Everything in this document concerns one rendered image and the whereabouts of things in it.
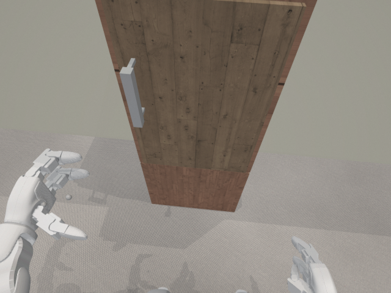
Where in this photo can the cupboard door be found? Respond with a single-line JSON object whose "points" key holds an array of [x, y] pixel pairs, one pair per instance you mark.
{"points": [[206, 73]]}

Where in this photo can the robot right hand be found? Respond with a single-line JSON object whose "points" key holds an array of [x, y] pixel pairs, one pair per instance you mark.
{"points": [[316, 276]]}

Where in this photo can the left robot forearm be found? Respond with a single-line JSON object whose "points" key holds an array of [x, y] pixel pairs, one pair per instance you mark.
{"points": [[16, 241]]}

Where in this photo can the robot left hand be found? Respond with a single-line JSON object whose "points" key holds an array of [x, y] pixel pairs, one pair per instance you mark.
{"points": [[24, 203]]}

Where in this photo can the handle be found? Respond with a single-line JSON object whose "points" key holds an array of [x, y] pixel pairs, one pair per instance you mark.
{"points": [[132, 95]]}

